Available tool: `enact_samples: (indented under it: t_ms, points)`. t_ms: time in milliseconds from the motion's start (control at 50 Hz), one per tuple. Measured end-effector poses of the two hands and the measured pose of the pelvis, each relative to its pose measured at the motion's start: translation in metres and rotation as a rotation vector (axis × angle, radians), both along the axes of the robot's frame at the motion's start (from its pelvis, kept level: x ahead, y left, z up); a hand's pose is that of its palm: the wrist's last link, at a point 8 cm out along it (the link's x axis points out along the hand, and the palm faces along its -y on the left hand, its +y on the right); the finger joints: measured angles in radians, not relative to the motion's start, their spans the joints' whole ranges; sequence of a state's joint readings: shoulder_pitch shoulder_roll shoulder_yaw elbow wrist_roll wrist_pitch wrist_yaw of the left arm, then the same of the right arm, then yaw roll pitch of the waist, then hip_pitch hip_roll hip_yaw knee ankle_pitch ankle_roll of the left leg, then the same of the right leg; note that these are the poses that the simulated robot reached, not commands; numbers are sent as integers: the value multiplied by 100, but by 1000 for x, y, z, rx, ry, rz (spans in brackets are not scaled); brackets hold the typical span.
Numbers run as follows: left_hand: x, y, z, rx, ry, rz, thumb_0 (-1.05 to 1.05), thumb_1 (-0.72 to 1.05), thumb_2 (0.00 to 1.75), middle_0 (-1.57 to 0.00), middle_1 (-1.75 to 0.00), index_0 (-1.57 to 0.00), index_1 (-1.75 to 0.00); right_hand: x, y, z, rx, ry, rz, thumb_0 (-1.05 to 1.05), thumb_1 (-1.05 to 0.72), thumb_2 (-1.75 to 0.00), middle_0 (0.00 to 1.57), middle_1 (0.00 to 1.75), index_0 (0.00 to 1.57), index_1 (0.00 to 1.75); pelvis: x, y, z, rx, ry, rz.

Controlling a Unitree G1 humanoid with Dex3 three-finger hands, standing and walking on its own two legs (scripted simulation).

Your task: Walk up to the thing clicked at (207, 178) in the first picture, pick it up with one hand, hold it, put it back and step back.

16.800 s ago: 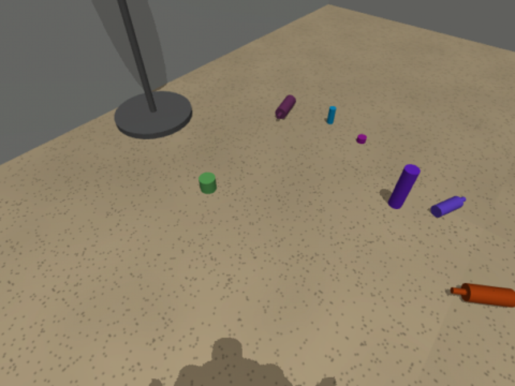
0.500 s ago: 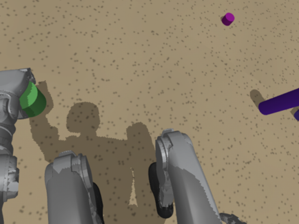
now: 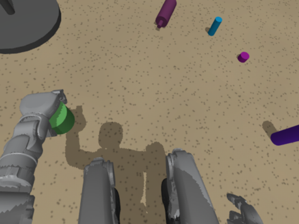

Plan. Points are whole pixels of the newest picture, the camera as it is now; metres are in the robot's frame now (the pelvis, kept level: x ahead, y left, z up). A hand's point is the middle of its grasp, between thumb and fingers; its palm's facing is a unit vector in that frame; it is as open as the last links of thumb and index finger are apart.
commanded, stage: lift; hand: left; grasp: from above
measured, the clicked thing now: (56, 117) +0.44 +0.25 -0.14
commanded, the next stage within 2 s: hold in 0.96 s
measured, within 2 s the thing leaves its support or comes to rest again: neither
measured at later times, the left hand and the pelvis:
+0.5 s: hand (6, 113) +0.37 +0.25 +0.09, palm faces -0.46 -0.08 -0.88, open 11.3 cm; pelvis +0.03 +0.00 +0.18, yaw +1 degrees
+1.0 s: hand out of the picture +0.37 +0.23 +0.18, palm faces -0.45 -0.08 -0.89, open 11.3 cm; pelvis +0.07 +0.00 +0.26, yaw +2 degrees
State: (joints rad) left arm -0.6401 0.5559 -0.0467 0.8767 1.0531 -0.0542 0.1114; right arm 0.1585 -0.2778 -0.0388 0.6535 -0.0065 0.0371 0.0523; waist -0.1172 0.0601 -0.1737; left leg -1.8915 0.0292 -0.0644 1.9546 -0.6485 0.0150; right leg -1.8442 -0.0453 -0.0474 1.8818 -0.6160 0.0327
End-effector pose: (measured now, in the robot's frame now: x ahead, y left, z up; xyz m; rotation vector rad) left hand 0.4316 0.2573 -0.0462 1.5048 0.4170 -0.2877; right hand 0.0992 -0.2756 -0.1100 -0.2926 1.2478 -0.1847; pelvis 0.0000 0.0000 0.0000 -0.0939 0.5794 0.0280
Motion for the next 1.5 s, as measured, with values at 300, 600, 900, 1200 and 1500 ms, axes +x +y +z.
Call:
enact_samples:
  t_ms: [300, 600, 900, 1200, 1500]
  points:
    - [-45, -5, 132, -17, 4, 32, 0, -19, 76, -57, -86, -47, -86, 24, 19, 111, 20, -101, -50, 0, -92, -91, 21, 30, 20, 29, 15, 2, 115, 29, -143, 7]
    - [-58, -15, 215, -8, 43, 48, 0, -20, 76, -57, -86, -47, -86, 24, 16, 202, 5, -136, -77, 0, -91, -91, 21, 30, 20, 30, 41, 3, 204, 53, -285, 3]
    - [-55, -22, 267, -9, 21, 63, 0, -20, 76, -58, -85, -48, -85, 42, 11, 247, 27, -147, -76, 0, -91, -91, 21, 30, 20, 30, 60, -1, 250, 75, -375, 0]
    - [-51, -25, 300, 0, 20, 45, 0, -20, 76, -58, -85, -48, -85, 72, 10, 271, 45, -202, -71, 0, -91, -90, 21, 30, 20, 29, 75, -2, 272, 87, -432, -5]
    - [-45, -23, 324, 0, 22, 30, 0, -20, 76, -58, -85, -48, -85, 86, 12, 282, 62, -227, -76, 0, -91, -90, 20, 30, 20, 29, 84, 0, 283, 90, -470, -14]
